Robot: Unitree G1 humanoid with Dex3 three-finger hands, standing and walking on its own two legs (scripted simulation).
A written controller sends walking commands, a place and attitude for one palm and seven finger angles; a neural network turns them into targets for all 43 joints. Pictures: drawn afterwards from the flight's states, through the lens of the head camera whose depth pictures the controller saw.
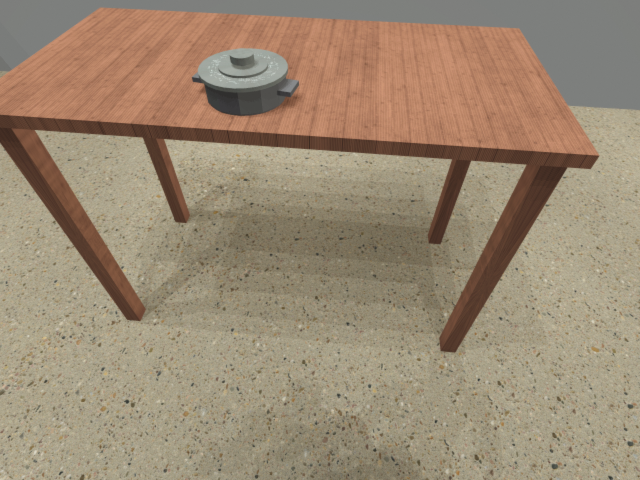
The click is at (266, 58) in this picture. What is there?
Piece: lid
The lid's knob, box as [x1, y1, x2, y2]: [229, 48, 253, 65]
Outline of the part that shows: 229,53 230,60 234,64 244,65 253,61 253,53 249,49 239,48 232,50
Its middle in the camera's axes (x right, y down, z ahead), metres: -0.16 -0.35 +0.75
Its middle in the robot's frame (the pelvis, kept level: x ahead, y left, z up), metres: +0.81 +0.21 +0.15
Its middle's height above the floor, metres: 0.93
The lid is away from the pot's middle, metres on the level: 0.00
